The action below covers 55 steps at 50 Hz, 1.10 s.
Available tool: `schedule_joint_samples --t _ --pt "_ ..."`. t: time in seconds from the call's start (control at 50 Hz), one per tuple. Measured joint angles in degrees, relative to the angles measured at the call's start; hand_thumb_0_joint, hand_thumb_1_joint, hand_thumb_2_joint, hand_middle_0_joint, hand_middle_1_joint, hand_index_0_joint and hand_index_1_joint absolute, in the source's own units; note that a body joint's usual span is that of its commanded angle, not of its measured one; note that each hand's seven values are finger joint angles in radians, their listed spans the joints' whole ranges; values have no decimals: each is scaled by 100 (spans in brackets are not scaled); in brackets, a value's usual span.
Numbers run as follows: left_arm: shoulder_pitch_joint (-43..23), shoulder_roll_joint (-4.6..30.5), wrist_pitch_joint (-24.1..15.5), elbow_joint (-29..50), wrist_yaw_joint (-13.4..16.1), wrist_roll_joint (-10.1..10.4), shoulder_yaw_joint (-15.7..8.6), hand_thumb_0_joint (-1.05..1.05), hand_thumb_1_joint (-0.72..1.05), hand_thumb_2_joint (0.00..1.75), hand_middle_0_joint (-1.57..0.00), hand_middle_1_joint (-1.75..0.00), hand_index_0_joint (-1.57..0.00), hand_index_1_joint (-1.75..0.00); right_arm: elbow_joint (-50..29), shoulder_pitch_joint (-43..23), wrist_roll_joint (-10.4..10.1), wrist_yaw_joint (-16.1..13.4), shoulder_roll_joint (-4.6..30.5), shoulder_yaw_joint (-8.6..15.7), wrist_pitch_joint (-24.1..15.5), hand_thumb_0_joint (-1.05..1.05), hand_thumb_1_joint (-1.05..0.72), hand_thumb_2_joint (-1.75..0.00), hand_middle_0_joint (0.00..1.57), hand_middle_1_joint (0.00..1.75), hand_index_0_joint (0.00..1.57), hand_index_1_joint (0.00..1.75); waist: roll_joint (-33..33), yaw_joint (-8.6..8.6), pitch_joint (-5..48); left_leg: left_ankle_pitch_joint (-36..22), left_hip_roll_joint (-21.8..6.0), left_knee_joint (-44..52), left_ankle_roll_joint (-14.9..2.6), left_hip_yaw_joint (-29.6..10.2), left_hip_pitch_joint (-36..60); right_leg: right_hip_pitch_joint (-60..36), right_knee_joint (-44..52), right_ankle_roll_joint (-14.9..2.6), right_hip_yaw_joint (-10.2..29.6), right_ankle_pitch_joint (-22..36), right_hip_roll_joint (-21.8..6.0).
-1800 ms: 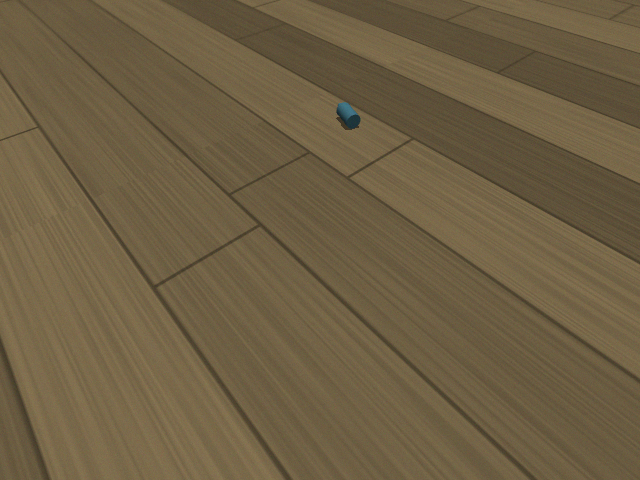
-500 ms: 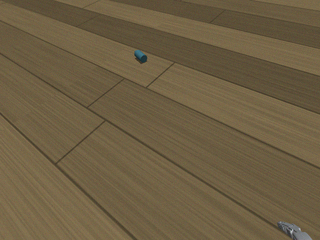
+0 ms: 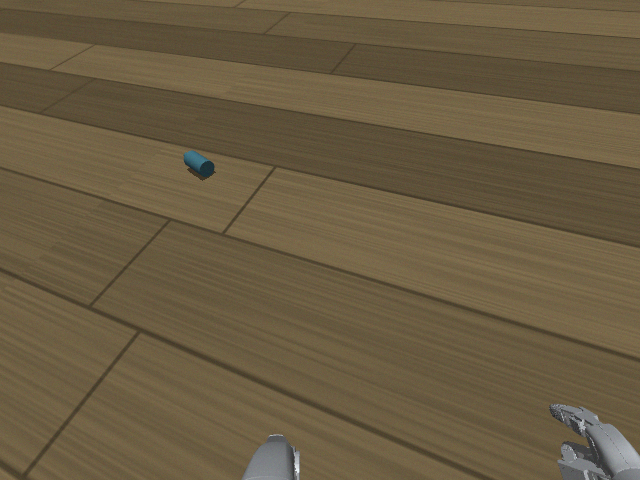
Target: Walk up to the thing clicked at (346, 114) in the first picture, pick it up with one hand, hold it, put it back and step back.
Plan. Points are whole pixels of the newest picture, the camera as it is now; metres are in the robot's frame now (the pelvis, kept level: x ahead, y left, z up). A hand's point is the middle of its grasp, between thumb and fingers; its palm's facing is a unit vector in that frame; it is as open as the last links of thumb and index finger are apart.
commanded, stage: walk up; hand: left
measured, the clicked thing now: (196, 161) +1.67 +0.80 -0.71
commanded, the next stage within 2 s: none
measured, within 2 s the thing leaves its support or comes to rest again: neither
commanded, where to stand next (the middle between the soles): +1.13 +0.79 m, yaw -40 degrees
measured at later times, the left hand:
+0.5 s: hand (158, 277) +0.48 +0.36 -0.10, palm faces -0.29 -0.82 -0.49, open 7.4 cm
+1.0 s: hand (89, 249) +0.59 +0.58 -0.15, palm faces -0.34 -0.75 -0.57, open 7.4 cm
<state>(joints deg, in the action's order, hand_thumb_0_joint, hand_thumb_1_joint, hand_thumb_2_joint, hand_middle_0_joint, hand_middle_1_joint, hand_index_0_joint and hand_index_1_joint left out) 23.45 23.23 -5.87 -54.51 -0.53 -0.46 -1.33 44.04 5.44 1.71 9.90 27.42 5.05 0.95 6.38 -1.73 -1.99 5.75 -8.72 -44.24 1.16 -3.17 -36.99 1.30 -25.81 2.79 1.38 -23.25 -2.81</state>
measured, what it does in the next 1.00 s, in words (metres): walks ahead, turning right: left foot, then right foot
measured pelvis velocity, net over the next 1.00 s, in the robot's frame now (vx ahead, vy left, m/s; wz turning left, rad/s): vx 0.48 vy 0.26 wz -0.34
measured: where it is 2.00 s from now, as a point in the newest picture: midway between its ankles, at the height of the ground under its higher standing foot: (212, 310)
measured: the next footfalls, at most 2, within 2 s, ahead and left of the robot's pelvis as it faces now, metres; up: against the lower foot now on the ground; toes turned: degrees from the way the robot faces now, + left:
left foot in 0.06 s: +0.23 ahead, +0.19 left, +0.00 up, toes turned +2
right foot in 0.52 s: +0.39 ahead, +0.02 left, +0.00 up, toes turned -20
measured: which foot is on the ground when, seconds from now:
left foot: up 0.00-0.04, down 0.06-0.54, up 0.56-0.94, down 0.96-1.00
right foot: down 0.00-0.10, up 0.12-0.50, down 0.52-0.98, up 1.00-1.00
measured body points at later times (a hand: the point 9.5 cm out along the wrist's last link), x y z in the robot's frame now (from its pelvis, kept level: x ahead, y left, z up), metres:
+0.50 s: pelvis +0.27 +0.13 +0.00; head +0.28 +0.09 +0.45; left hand +0.49 +0.41 -0.07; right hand +0.18 -0.19 -0.13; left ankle +0.19 +0.18 -0.72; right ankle +0.36 +0.02 -0.71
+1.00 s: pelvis +0.48 +0.26 -0.03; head +0.52 +0.25 +0.42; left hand +0.61 +0.62 -0.11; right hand +0.52 -0.11 -0.11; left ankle +0.60 +0.38 -0.73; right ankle +0.36 +0.04 -0.71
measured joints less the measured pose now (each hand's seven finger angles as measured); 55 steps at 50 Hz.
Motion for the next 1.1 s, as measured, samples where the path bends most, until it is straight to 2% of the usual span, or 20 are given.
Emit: schedule_joint_samples --t 0.06,0.08,0.1,0.12,0.16,0.2,0.26,0.34,0.48,0.52,0.54,0.62,0.68,0.76,0.88,0.94,0.96,1.0,1.04,1.1 --pt "-53 142 2 47 39 -36 -32 0 89 90 -21 -30 -22 -30 -12 33 7 -3 46 92 2 1 -90 -90 21 30 21 30 -101 55 55 -118 40 594 -68 164 430 -121 -114 144 181 -374 -146" --pt "-131 240 30 38 66 -45 -56 0 89 90 -21 -30 -22 -30 5 48 17 -35 -4 144 -28 1 -91 -90 21 30 21 30 -255 127 47 192 165 546 -8 253 519 -50 -400 114 220 -565 -301" --pt "-295 357 80 17 111 -55 -95 0 89 90 -21 -30 -22 -30 25 45 36 -85 -107 179 -73 1 -91 -90 20 30 21 30 -517 205 -62 412 343 343 -24 420 541 158 -1009 -3 297 -649 -528" --pt "-454 433 125 24 167 -56 -125 1 89 90 -21 -30 -21 -30 3 75 65 -137 -176 171 -136 1 -91 -90 20 30 21 30 -679 269 -186 598 432 147 -67 560 569 505 -1895 -167 471 -632 -574" --pt "-716 474 154 71 289 14 -101 1 90 90 -20 -30 -21 -30 36 204 -2 -253 -274 135 -221 1 -91 -90 20 30 21 30 -703 376 -334 835 389 44 -146 700 721 1334 -3568 -484 599 -544 -223" --pt "-885 469 123 102 292 75 -35 1 90 90 -20 -30 -21 -30 163 381 -40 -343 -383 133 -163 1 -91 -90 20 30 21 30 -710 491 -345 837 392 438 -207 870 1111 2030 -4353 -613 397 -62 -30" --pt "-1018 451 100 160 183 169 -16 0 90 90 -20 -30 -21 -29 282 768 -27 -432 -436 139 -148 1 -91 -90 21 30 21 30 -717 677 -238 766 533 1205 -326 1147 1780 2698 -4172 -575 55 585 -3" --pt "-1148 449 172 229 138 168 -52 0 90 90 -20 -30 -21 -30 370 1300 26 -517 -391 195 -209 1 -90 -90 21 30 21 30 -676 843 -116 936 773 1740 -458 1452 2512 3118 -3362 -438 -199 763 -5" --pt "-1381 188 278 326 96 167 -81 0 90 90 -20 -30 -21 -29 357 1620 175 -492 -298 235 -52 1 -90 -90 20 30 21 30 -362 995 -70 1660 1102 1771 -582 1858 3228 2840 -1440 -495 -802 1425 -2" --pt "-1382 127 224 409 107 137 -90 0 90 90 -20 -30 -21 -30 317 1633 175 -488 -329 208 12 1 -90 -90 20 30 21 30 -255 964 -46 2112 1070 1198 -540 1912 3175 2413 -945 -656 -900 1347 95" --pt "-1416 47 179 435 148 114 -119 0 90 90 -20 -30 -21 -30 334 1564 178 -499 -342 194 53 1 -90 -90 20 30 21 30 -85 879 -103 2290 903 592 -452 1798 2999 2339 -995 -720 -928 1118 231" --pt "-1282 -52 145 632 328 108 -68 0 90 90 -20 -30 -21 -30 253 1321 187 -506 -566 -1 186 1 -91 -90 20 30 20 30 35 551 -142 2381 880 -2028 170 618 1743 2154 -1350 -733 -896 759 302" --pt "-945 -151 121 562 396 116 -43 0 90 90 -20 -30 -21 -30 188 1024 130 -467 -505 -59 199 1 -91 -90 21 30 21 30 113 363 -114 1813 578 -2464 155 101 1012 1727 -1037 -535 -729 763 284" --pt "-467 -189 42 399 352 31 -39 0 90 90 -20 -30 -21 -30 -67 656 113 -385 -254 29 203 1 -91 -90 21 30 21 30 213 252 -136 1245 136 -1941 103 -285 376 1344 -803 -291 -471 681 144" --pt "-5 15 -23 283 347 -136 -85 0 89 90 -21 -30 -21 -30 -187 313 138 -244 91 250 322 1 -91 -90 20 30 21 30 247 81 -141 632 -202 -934 80 -167 183 1239 -873 -49 -129 342 -114" --pt "115 258 -15 281 391 -164 -146 0 89 90 -21 -30 -22 -30 -181 248 145 -208 164 311 310 1 -91 -90 20 30 20 30 150 23 -115 786 -133 -267 -26 -44 552 1351 -1164 23 29 34 -271" --pt "105 368 19 253 409 -160 -173 0 89 90 -21 -30 -22 -30 -173 234 149 -219 137 338 277 1 -91 -90 20 30 20 30 26 42 -117 1108 -26 -134 65 39 693 1428 -1360 12 102 -121 -402" --pt "-82 591 141 151 495 -152 -255 0 89 90 -21 -30 -21 -30 -170 180 179 -267 -61 329 171 1 -91 -90 20 30 20 30 -455 82 -332 1347 296 -366 101 370 781 1760 -2256 -256 467 -330 -686" --pt "-256 608 237 64 615 -89 -261 1 90 90 -20 -30 -21 -30 -181 231 127 -327 -199 226 84 1 -91 -90 20 30 20 30 -537 121 -431 1452 292 -441 26 536 885 2290 -3494 -477 608 -604 -319" --pt "-451 531 252 -20 618 17 -165 1 90 90 -20 -30 -21 -30 -122 415 86 -425 -423 134 117 1 -91 -90 20 30 21 30 -602 285 -418 1349 357 100 -143 780 1320 2913 -4301 -589 217 -198 7"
